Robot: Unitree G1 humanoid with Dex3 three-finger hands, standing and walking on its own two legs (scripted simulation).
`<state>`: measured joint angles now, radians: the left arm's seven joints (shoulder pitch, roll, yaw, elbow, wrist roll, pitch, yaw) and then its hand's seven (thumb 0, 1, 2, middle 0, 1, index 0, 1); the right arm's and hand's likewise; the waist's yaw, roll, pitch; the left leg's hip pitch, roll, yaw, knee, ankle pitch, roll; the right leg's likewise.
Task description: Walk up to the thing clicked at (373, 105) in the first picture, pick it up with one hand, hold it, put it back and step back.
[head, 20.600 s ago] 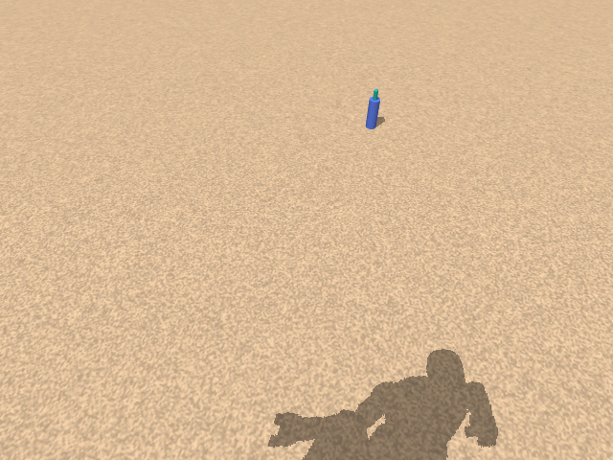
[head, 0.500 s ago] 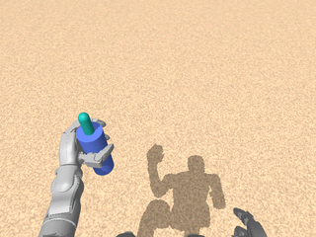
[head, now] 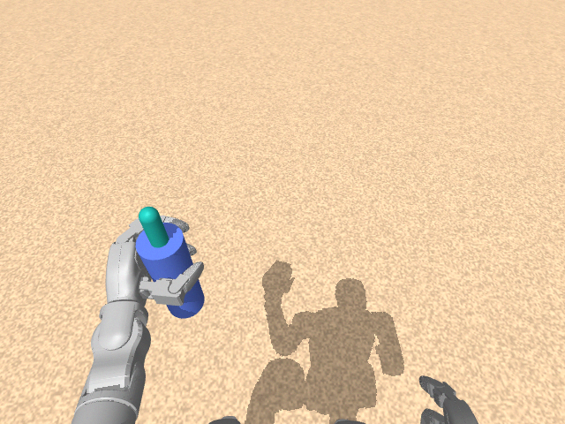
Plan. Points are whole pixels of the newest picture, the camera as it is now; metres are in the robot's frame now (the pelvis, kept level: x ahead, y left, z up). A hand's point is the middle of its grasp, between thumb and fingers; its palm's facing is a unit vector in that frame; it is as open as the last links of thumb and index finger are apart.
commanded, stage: hold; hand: left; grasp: from the side
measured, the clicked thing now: (170, 264) +0.32 +0.17 +0.04
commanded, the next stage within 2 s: crouch in 0.42 s
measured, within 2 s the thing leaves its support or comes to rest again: neither
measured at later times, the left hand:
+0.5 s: hand (171, 258) +0.33 +0.17 +0.05, palm faces +0.11 -0.99 -0.02, open 8.5 cm
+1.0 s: hand (181, 288) +0.33 +0.18 -0.06, palm faces +0.17 -0.99 -0.01, open 8.5 cm
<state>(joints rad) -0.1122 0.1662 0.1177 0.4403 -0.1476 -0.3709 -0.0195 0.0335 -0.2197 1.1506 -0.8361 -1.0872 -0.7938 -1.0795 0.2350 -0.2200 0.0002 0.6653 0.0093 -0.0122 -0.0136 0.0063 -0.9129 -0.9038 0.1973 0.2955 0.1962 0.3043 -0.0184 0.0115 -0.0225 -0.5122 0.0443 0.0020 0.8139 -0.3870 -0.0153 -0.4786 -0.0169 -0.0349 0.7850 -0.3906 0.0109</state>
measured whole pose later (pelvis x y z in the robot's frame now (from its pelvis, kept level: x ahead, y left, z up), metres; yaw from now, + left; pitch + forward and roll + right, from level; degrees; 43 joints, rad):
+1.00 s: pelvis -0.02 +0.00 -0.05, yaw +0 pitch +16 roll -2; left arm -0.26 0.18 0.21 0.72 -0.12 -0.61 -0.02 0.03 -0.21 1.14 -0.83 -1.09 -0.79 -1.08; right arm 0.19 -0.23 -0.03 0.67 -0.03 -0.05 0.04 0.00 -0.89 -0.90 0.20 0.30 0.20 0.30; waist -0.05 -0.02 -0.08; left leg -0.93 0.05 -0.02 1.13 -0.48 -0.02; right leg -0.89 -0.02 -0.04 1.10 -0.49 0.00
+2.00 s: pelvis -0.09 +0.00 -0.40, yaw -5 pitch +28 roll -5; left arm -0.70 0.47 0.56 1.17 -0.09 -0.78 -0.16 0.03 -0.21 1.15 -0.84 -1.08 -0.80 -1.06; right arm 0.08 -0.28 0.09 0.73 -0.13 0.00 0.10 0.00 -0.91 -0.91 0.20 0.30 0.20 0.30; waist -0.15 -0.04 -0.04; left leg -2.21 0.04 -0.13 2.36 -0.65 -0.03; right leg -2.15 0.00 -0.07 2.30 -0.65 0.00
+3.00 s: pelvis -0.09 +0.01 -0.45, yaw -11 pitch +20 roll -11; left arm -0.63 0.64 0.60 1.20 -0.10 -0.91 -0.13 0.03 -0.22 1.15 -0.85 -1.07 -0.80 -1.05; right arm -0.05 -0.33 0.29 0.66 -0.25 0.02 0.13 0.00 -0.92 -0.90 0.20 0.30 0.20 0.30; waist -0.21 -0.17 0.17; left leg -2.27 0.03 -0.26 2.59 -0.69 -0.03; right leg -2.16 0.03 -0.16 2.44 -0.66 0.04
